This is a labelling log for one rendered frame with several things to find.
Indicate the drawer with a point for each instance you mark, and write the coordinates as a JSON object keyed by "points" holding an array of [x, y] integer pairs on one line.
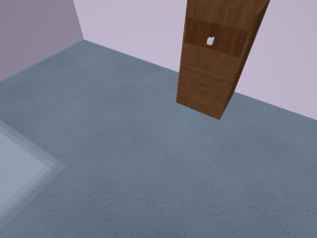
{"points": [[227, 40]]}

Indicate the handle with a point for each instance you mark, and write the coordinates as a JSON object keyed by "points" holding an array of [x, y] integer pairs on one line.
{"points": [[210, 41]]}

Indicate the cabinet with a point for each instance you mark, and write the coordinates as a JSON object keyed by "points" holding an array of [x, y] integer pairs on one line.
{"points": [[207, 79]]}

